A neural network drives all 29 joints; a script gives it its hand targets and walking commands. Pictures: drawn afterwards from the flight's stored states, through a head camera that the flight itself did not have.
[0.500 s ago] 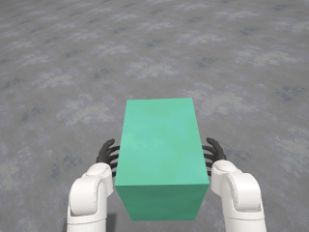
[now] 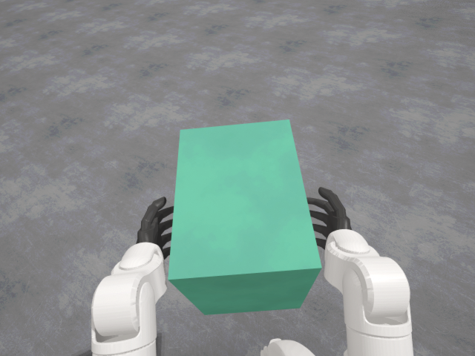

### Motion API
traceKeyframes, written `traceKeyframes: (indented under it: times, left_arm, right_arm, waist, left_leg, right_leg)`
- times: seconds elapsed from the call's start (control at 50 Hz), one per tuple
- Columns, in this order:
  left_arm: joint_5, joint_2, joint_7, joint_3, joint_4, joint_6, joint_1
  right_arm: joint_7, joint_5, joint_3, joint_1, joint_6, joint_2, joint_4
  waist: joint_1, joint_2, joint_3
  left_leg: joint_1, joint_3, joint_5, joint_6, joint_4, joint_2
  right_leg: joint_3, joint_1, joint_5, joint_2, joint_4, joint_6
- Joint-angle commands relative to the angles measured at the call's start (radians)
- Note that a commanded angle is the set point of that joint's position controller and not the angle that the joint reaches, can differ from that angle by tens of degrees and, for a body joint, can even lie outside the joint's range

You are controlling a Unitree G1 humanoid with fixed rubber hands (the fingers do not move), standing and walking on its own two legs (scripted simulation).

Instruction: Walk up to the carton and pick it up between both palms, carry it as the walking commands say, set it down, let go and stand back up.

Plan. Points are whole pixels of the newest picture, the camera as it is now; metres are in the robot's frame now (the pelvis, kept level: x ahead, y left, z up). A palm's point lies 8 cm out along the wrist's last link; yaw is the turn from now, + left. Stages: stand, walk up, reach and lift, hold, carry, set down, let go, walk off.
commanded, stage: carry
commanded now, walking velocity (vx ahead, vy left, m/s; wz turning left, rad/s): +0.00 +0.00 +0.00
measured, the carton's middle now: (243, 224) +0.34 +0.00 +0.03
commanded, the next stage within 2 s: none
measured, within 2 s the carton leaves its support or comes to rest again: neither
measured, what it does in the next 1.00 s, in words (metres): steps to the right: left foot, then right foot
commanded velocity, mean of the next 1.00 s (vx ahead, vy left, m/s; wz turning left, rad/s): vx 0.00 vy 0.00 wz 0.00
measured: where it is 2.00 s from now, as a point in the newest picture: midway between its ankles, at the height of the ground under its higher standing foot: outside the picture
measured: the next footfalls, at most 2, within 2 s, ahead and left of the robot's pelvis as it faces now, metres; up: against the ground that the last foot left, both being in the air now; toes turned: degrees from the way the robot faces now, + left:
left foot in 0.02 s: +0.08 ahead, +0.18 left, +0.00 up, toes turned +4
right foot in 0.10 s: +0.09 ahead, -0.13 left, +0.00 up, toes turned +1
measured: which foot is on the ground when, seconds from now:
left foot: up 0.00-0.00, down 0.02-0.12, up 0.14-0.40, down 0.42-0.52, up 0.54-0.96, down 0.98-1.00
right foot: up 0.00-0.08, down 0.10-0.36, up 0.38-0.50, down 0.52-0.96, up 0.98-1.00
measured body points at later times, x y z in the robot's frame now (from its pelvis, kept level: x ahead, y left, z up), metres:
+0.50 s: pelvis +0.03 -0.19 -0.02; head +0.02 -0.21 +0.43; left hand +0.32 -0.06 +0.09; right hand +0.32 -0.33 +0.09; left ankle +0.05 +0.00 -0.73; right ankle +0.07 -0.28 -0.71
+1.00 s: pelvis +0.00 -0.30 -0.01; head +0.01 -0.32 +0.44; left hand +0.31 -0.17 +0.09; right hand +0.29 -0.45 +0.09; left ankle +0.00 -0.14 -0.73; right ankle +0.06 -0.33 -0.70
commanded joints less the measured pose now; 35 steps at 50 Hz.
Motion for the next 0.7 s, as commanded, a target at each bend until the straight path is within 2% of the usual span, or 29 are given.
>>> traceKeyframes:
  times: [0.0,0.02,0.04,0.06,0.08,0.1,0.12,0.16,0.2,0.22,0.24,0.28,0.3,0.32,0.34,0.36,0.38,0.4,0.42,0.44,0.46,0.48,0.5,0.52,0.56,0.6,0.62,0.64,0.68]
  left_arm:
    - [-0.304,-0.918,-0.098,-0.521,-0.079,-0.035,-0.377]
    - [-0.274,-0.882,-0.086,-0.507,-0.074,-0.028,-0.305]
    - [-0.23,-0.823,-0.075,-0.482,-0.023,-0.003,-0.278]
    - [-0.211,-0.77,-0.073,-0.483,-0.025,0.017,-0.319]
    - [-0.227,-0.786,-0.075,-0.486,-0.011,0.022,-0.337]
    - [-0.259,-0.789,-0.074,-0.504,-0.034,0.028,-0.344]
    - [-0.267,-0.813,-0.073,-0.502,-0.017,0.029,-0.356]
    - [-0.256,-0.84,-0.086,-0.471,0.029,0.016,-0.422]
    - [-0.274,-0.891,-0.098,-0.472,-0.012,0.009,-0.407]
    - [-0.281,-0.923,-0.106,-0.474,-0.009,-0.002,-0.393]
    - [-0.284,-0.933,-0.109,-0.464,-0.018,-0.015,-0.379]
    - [-0.296,-0.937,-0.104,-0.48,-0.057,-0.031,-0.411]
    - [-0.301,-0.939,-0.099,-0.495,-0.08,-0.035,-0.441]
    - [-0.307,-0.942,-0.098,-0.502,-0.095,-0.039,-0.404]
    - [-0.304,-0.928,-0.102,-0.493,-0.109,-0.041,-0.364]
    - [-0.321,-0.913,-0.101,-0.525,-0.156,-0.045,-0.43]
    - [-0.318,-0.912,-0.099,-0.536,-0.137,-0.045,-0.454]
    - [-0.303,-0.915,-0.091,-0.509,-0.075,-0.047,-0.472]
    - [-0.267,-0.874,-0.082,-0.482,-0.039,-0.038,-0.38]
    - [-0.221,-0.848,-0.073,-0.46,0.021,-0.025,-0.274]
    - [-0.213,-0.81,-0.075,-0.471,0.021,-0.01,-0.284]
    - [-0.119,-0.684,-0.086,-0.346,0.282,-0.023,-0.303]
    - [-0.235,-0.807,-0.08,-0.488,0.024,-0.022,-0.366]
    - [-0.27,-0.833,-0.082,-0.52,-0.021,-0.016,-0.407]
    - [-0.269,-0.891,-0.093,-0.503,0.026,-0.026,-0.462]
    - [-0.267,-0.892,-0.096,-0.488,0.03,-0.021,-0.471]
    - [-0.244,-0.881,-0.103,-0.455,0.068,-0.037,-0.452]
    - [-0.224,-0.863,-0.11,-0.426,0.116,-0.054,-0.435]
    - [-0.223,-0.858,-0.116,-0.413,0.115,-0.084,-0.423]
  right_arm:
    - [0.163,0.297,0.592,-0.502,-0.078,0.948,-0.193]
    - [0.171,0.309,0.585,-0.449,-0.064,0.91,-0.181]
    - [0.17,0.295,0.551,-0.387,-0.042,0.852,-0.118]
    - [0.166,0.271,0.502,-0.298,-0.028,0.84,-0.017]
    - [0.162,0.251,0.488,-0.279,-0.029,0.827,0.0]
    - [0.16,0.248,0.498,-0.246,-0.022,0.851,-0.022]
    - [0.162,0.25,0.493,-0.289,-0.022,0.863,-0.039]
    - [0.167,0.287,0.546,-0.518,-0.032,0.88,-0.092]
    - [0.167,0.32,0.585,-0.558,-0.049,0.961,-0.136]
    - [0.169,0.329,0.604,-0.573,-0.06,0.984,-0.17]
    - [0.166,0.344,0.625,-0.6,-0.075,1.006,-0.202]
    - [0.157,0.365,0.646,-0.633,-0.089,1.023,-0.23]
    - [0.153,0.365,0.644,-0.628,-0.092,1.012,-0.248]
    - [0.153,0.37,0.639,-0.591,-0.102,1.024,-0.258]
    - [0.157,0.363,0.615,-0.478,-0.107,1.04,-0.219]
    - [0.164,0.317,0.573,-0.405,-0.102,1.028,-0.186]
    - [0.167,0.307,0.566,-0.472,-0.11,1.013,-0.173]
    - [0.165,0.31,0.581,-0.59,-0.102,0.955,-0.19]
    - [0.17,0.301,0.556,-0.509,-0.08,0.9,-0.151]
    - [0.176,0.295,0.552,-0.423,-0.067,0.874,-0.127]
    - [0.173,0.274,0.52,-0.324,-0.055,0.863,-0.037]
    - [0.176,0.152,0.363,-0.277,-0.077,0.732,0.259]
    - [0.171,0.237,0.481,-0.296,-0.08,0.84,0.008]
    - [0.17,0.249,0.509,-0.308,-0.067,0.886,-0.046]
    - [0.18,0.276,0.546,-0.505,-0.077,0.907,-0.102]
    - [0.179,0.292,0.537,-0.557,-0.082,0.93,-0.077]
    - [0.185,0.28,0.529,-0.553,-0.097,0.933,-0.039]
    - [0.185,0.256,0.51,-0.54,-0.116,0.921,-0.003]
    - [0.182,0.265,0.533,-0.564,-0.143,0.938,-0.027]
  waist:
    - [0.051,0.061,-0.382]
    - [0.046,0.044,-0.358]
    - [0.057,0.152,-0.391]
    - [0.06,0.218,-0.393]
    - [0.056,0.052,-0.307]
    - [0.017,-0.178,-0.268]
    - [-0.002,-0.264,-0.264]
    - [0.033,-0.271,-0.264]
    - [0.04,-0.287,-0.296]
    - [0.042,-0.321,-0.361]
    - [0.042,-0.367,-0.409]
    - [0.016,-0.45,-0.473]
    - [-0.039,-0.395,-0.511]
    - [-0.062,-0.078,-0.574]
    - [-0.032,0.367,-0.617]
    - [-0.001,0.222,-0.527]
    - [0.049,0.107,-0.46]
    - [0.051,0.087,-0.393]
    - [0.045,0.021,-0.331]
    - [0.044,0.035,-0.346]
    - [0.059,0.243,-0.388]
    - [0.069,0.154,-0.386]
    - [0.035,-0.075,-0.329]
    - [0.003,-0.285,-0.326]
    - [0.022,-0.266,-0.326]
    - [0.033,-0.181,-0.303]
    - [0.039,-0.206,-0.344]
    - [0.037,-0.232,-0.385]
    - [0.035,-0.234,-0.448]
  left_leg:
    - [-0.11,-0.241,0.054,0.017,-0.13,0.188]
    - [0.023,-0.071,0.217,-0.006,-0.124,0.112]
    - [-0.004,-0.088,0.375,-0.024,-0.085,0.12]
    - [-0.173,-0.147,0.281,-0.065,0.106,0.111]
    - [-0.262,-0.112,-0.144,-0.104,0.303,0.005]
    - [-0.321,-0.111,-0.289,-0.137,0.469,-0.073]
    - [-0.341,-0.12,-0.232,-0.175,0.521,-0.049]
    - [-0.34,-0.162,-0.163,-0.172,0.565,-0.043]
    - [-0.308,-0.111,-0.122,-0.158,0.548,-0.045]
    - [-0.265,-0.082,-0.105,-0.148,0.515,-0.044]
    - [-0.192,0.001,-0.122,-0.148,0.454,-0.068]
    - [0.093,0.188,-0.245,-0.137,0.2,-0.115]
    - [0.223,0.258,-0.274,-0.053,-0.041,-0.086]
    - [0.165,0.18,-0.001,0.055,-0.259,-0.001]
    - [0.131,-0.254,0.357,0.123,-0.157,0.175]
    - [0.123,-0.359,0.375,0.097,-0.163,0.137]
    - [-0.103,-0.442,0.283,0.06,-0.18,0.224]
    - [-0.175,-0.354,0.087,0.05,-0.21,0.208]
    - [-0.174,-0.202,0.04,0.032,-0.239,0.144]
    - [-0.056,-0.132,0.231,0.0,-0.195,0.124]
    - [-0.062,-0.179,0.454,-0.02,-0.051,0.135]
    - [-0.147,-0.16,0.33,-0.062,0.156,0.067]
    - [-0.248,-0.109,-0.174,-0.083,0.274,-0.036]
    - [-0.29,-0.117,-0.252,-0.129,0.42,-0.079]
    - [-0.272,-0.136,-0.188,-0.148,0.449,-0.039]
    - [-0.29,-0.148,-0.13,-0.142,0.495,-0.036]
    - [-0.29,-0.142,-0.094,-0.134,0.501,-0.029]
    - [-0.287,-0.141,-0.058,-0.125,0.485,-0.027]
    - [-0.275,-0.118,-0.025,-0.125,0.473,-0.036]
  right_leg:
    - [0.273,0.224,-0.442,-0.2,0.027,-0.319]
    - [0.129,0.214,-0.345,-0.192,-0.284,-0.338]
    - [-0.003,0.38,-0.081,-0.17,-0.592,-0.3]
    - [0.175,0.556,-0.009,-0.229,-0.67,-0.273]
    - [0.266,0.582,0.254,-0.303,-0.739,-0.215]
    - [0.412,0.56,0.825,-0.471,-0.781,-0.175]
    - [0.464,0.563,1.017,-0.565,-0.75,-0.174]
    - [0.371,0.48,0.749,-0.466,-0.778,-0.176]
    - [0.218,0.506,0.694,-0.402,-0.807,-0.047]
    - [0.17,0.553,0.759,-0.386,-0.787,-0.039]
    - [0.094,0.569,0.901,-0.346,-0.785,0.025]
    - [-0.103,0.462,1.293,-0.245,-0.759,0.242]
    - [-0.199,0.393,1.554,-0.146,-0.438,0.363]
    - [-0.109,0.485,1.478,-0.086,0.202,0.313]
    - [0.214,0.36,0.123,-0.145,0.671,0.006]
    - [0.321,0.185,-0.381,-0.148,0.397,-0.195]
    - [0.333,0.269,-0.403,-0.191,0.206,-0.275]
    - [0.259,0.266,-0.368,-0.192,0.018,-0.306]
    - [0.09,0.309,-0.289,-0.152,-0.138,-0.326]
    - [-0.005,0.329,-0.162,-0.154,-0.401,-0.317]
    - [0.034,0.446,0.042,-0.188,-0.619,-0.297]
    - [0.129,0.567,0.122,-0.246,-0.712,-0.273]
    - [0.213,0.603,0.562,-0.345,-0.757,-0.233]
    - [0.43,0.587,0.874,-0.538,-0.769,-0.237]
    - [0.37,0.471,0.631,-0.511,-0.767,-0.28]
    - [0.326,0.42,0.232,-0.467,-0.867,-0.232]
    - [0.296,0.452,0.106,-0.458,-0.887,-0.225]
    - [0.263,0.495,0.065,-0.442,-0.89,-0.219]
    - [0.214,0.593,0.212,-0.415,-0.862,-0.211]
